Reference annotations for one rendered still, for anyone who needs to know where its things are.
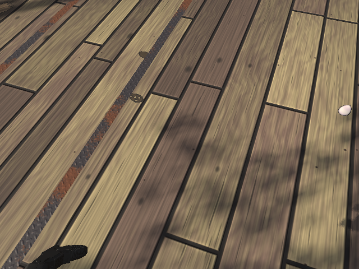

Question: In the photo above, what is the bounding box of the left robot hand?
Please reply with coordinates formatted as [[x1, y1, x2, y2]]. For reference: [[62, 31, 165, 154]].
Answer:
[[23, 245, 88, 269]]

